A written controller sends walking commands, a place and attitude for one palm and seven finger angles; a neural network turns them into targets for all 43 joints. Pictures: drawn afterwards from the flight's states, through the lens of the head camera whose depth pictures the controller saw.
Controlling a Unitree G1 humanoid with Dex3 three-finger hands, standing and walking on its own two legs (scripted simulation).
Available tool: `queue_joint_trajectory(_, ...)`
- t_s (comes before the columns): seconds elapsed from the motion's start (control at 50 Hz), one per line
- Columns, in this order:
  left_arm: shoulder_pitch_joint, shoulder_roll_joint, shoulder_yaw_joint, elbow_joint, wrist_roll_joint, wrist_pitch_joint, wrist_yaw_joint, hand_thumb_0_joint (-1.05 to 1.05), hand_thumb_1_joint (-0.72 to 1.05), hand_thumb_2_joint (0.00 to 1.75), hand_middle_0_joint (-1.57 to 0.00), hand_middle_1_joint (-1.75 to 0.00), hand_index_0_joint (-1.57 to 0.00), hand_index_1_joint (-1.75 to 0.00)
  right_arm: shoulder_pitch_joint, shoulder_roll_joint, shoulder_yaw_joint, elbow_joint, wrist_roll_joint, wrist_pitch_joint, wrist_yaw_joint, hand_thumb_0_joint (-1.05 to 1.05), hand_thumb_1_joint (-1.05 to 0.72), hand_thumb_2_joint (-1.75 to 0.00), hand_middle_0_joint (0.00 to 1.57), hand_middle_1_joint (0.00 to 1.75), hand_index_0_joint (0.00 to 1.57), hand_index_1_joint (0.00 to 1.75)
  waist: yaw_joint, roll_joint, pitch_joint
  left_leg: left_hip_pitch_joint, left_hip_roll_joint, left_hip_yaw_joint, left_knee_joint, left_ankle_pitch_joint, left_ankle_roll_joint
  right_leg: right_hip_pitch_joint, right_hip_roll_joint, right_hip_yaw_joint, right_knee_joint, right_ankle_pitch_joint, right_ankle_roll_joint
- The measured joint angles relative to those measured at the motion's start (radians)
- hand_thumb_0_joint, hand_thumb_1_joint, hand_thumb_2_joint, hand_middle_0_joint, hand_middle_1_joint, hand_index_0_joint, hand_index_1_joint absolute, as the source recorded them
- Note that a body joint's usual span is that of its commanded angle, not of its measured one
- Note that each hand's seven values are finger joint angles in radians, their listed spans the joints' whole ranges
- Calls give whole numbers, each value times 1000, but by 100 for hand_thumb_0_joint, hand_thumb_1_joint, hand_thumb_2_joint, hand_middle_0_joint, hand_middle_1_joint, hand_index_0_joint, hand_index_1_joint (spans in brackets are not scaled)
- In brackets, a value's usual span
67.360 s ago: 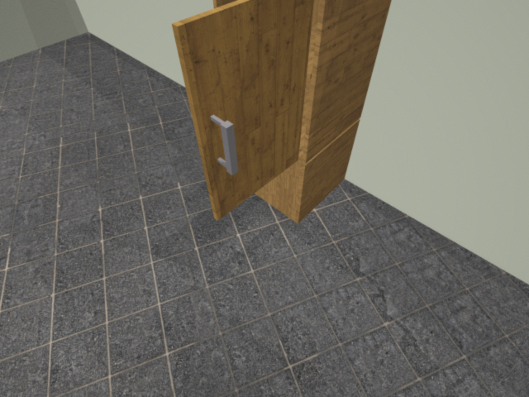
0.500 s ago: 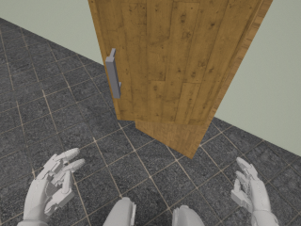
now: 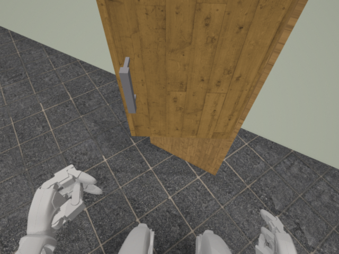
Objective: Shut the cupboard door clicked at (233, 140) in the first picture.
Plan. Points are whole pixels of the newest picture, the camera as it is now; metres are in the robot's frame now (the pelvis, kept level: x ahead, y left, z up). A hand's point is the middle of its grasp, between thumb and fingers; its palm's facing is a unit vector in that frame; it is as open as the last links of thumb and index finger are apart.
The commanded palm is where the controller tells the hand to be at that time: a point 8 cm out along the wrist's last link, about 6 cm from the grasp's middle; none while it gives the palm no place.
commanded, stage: raise the hand and make a fist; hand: left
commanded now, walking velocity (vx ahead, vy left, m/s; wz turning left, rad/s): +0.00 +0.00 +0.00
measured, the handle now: (129, 86) +0.52 +0.15 +0.06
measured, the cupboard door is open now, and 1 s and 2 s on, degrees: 28 28 28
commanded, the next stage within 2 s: bring the fist close to the handle in 1.00 s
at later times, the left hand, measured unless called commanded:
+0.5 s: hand (75, 194) +0.23 +0.21 +0.06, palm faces +0.04 -1.00 -0.04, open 3.1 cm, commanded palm +0.21 +0.25 +0.07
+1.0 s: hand (85, 192) +0.23 +0.19 +0.07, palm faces +0.03 -1.00 -0.05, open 3.1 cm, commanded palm +0.21 +0.24 +0.07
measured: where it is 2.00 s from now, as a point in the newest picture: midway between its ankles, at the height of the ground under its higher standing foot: outside the picture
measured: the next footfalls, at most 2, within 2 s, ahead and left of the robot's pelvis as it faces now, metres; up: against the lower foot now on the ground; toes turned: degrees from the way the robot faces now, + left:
none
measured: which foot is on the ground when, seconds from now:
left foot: down 0.00-1.00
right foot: down 0.00-1.00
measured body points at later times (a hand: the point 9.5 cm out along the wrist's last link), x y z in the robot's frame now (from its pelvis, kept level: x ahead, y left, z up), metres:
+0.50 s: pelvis +0.01 +0.01 +0.01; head +0.07 +0.03 +0.45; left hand +0.22 +0.26 +0.07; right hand +0.21 -0.20 -0.06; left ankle +0.04 +0.12 -0.63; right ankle +0.03 -0.11 -0.63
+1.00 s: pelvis +0.01 +0.00 +0.01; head +0.06 +0.00 +0.46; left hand +0.22 +0.24 +0.07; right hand +0.19 -0.24 -0.06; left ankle +0.04 +0.12 -0.63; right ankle +0.03 -0.11 -0.63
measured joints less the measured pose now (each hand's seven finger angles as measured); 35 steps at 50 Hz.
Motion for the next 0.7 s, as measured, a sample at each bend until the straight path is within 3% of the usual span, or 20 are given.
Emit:
queue_joint_trajectory(0.4, -6, 13, -26, -61, 25, 61, 23, 2, 90, 90, -123, -142, -123, -142, -56, 21, 45, -95, -8, 53, 15, 1, -90, -90, 21, 30, 20, 30, 15, -3, -4, 39, -7, -10, -15, -10, 17, 59, -4, -10, -44, 3, 18)
queue_joint_trajectory(0.7, -36, 23, -9, -45, 10, 73, 14, 2, 90, 90, -130, -149, -130, -150, -11, 2, 35, -69, -4, 70, 12, 1, -90, -90, 21, 30, 20, 30, 1, 7, -3, 65, -3, -8, -39, -2, 9, 79, 1, -7, -61, 7, 12)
